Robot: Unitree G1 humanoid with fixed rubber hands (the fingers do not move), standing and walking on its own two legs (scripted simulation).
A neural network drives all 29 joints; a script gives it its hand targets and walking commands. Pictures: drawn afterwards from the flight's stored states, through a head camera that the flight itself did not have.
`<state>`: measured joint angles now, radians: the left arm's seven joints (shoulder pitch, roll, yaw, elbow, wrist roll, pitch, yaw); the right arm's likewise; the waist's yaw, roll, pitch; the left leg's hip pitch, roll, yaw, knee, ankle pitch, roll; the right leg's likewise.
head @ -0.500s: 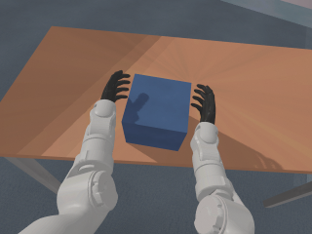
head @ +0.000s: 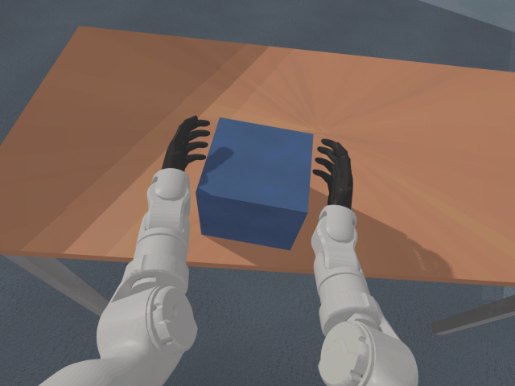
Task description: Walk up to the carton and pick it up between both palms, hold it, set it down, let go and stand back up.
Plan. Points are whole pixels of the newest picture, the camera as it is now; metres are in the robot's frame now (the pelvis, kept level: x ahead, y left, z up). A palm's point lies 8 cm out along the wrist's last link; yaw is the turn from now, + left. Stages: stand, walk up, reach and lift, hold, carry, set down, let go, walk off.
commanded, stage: set down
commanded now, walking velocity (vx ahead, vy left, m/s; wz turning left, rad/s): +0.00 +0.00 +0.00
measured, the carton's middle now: (255, 185) +0.44 -0.04 +0.00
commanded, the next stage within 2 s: none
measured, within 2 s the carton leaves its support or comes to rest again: neither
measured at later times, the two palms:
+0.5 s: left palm (177, 167) +0.44 +0.09 +0.07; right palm (337, 198) +0.37 -0.16 +0.06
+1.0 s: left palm (175, 175) +0.44 +0.09 +0.04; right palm (335, 212) +0.36 -0.17 +0.02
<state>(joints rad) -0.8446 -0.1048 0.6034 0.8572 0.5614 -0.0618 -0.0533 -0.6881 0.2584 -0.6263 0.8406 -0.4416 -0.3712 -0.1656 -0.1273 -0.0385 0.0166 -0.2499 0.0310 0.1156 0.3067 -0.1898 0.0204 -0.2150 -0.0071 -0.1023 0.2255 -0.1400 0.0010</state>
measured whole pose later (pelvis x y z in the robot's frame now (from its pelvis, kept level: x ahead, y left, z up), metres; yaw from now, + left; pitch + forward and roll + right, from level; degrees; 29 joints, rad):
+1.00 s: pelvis -0.02 +0.01 -0.01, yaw -1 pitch +19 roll -2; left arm -0.96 0.12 0.21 1.32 0.11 -0.22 0.07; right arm -0.77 0.07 -0.34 1.17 -0.10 -0.35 -0.22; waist -0.13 0.03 -0.17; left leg -0.58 0.05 0.10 0.49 -0.24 0.03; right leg -0.54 0.00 -0.09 0.37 -0.16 0.01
